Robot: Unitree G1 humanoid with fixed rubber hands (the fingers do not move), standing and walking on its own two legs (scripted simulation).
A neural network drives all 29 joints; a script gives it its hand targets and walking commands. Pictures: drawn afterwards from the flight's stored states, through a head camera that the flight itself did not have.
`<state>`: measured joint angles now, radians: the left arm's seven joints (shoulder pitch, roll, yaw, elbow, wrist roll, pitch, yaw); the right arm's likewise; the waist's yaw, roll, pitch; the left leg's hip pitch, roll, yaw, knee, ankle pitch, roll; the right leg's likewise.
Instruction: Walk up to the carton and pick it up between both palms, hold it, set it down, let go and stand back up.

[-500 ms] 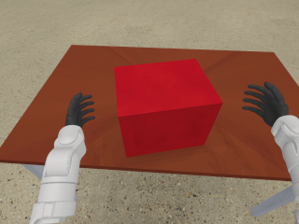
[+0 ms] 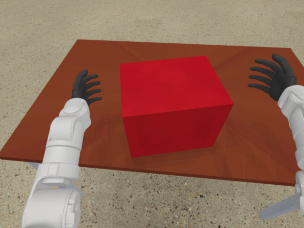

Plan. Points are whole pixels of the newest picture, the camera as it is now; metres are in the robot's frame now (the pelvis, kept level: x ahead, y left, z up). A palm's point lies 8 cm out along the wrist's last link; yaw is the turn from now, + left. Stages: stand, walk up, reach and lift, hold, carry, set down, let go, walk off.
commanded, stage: reach and lift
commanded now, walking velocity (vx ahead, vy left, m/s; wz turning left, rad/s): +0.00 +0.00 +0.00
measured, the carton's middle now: (168, 107) +0.50 +0.02 +0.01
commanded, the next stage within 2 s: none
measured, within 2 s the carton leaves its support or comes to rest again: neither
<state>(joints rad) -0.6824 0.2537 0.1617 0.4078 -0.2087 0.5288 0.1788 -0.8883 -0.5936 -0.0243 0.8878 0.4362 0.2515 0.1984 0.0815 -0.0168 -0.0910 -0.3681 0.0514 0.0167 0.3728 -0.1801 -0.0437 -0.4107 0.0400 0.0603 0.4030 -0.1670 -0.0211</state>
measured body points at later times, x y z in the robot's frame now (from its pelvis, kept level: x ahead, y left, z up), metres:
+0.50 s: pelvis +0.00 +0.00 +0.00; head +0.07 +0.00 +0.44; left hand +0.45 +0.26 +0.16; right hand +0.51 -0.22 +0.19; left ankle -0.01 +0.15 -0.74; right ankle +0.01 -0.11 -0.74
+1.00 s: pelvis -0.01 +0.00 -0.01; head +0.11 -0.01 +0.42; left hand +0.44 +0.27 +0.06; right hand +0.52 -0.20 +0.09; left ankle -0.01 +0.15 -0.74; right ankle +0.01 -0.11 -0.74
